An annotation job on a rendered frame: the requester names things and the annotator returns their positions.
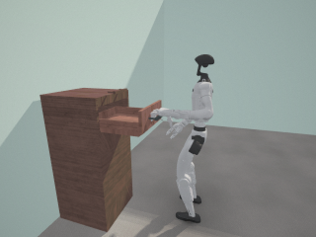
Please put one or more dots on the robot left foot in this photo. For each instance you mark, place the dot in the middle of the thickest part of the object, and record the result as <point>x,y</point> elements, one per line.
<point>185,216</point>

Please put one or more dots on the drawer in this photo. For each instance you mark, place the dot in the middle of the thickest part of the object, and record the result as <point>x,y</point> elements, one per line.
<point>129,121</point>

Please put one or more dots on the robot left forearm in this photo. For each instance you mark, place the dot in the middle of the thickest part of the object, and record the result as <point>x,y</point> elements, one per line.
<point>189,114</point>

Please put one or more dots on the robot left upper arm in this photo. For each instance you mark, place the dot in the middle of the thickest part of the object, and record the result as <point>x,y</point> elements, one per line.
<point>203,89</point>

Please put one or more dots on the handle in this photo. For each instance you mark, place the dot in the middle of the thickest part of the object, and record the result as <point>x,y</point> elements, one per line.
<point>119,91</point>
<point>157,118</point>

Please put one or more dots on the robot right hand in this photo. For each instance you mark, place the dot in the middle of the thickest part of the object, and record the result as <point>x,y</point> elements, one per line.
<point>178,128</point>

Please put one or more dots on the left robot shin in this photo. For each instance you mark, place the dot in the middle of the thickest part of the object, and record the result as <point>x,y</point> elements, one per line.
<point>186,193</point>

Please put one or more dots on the robot left hand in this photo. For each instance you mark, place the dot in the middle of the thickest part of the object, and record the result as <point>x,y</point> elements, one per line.
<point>163,112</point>

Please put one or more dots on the cabinet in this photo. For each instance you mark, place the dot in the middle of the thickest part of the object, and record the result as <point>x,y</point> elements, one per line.
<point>91,169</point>

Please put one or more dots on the robot right forearm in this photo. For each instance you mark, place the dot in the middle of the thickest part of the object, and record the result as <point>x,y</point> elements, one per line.
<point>185,122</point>

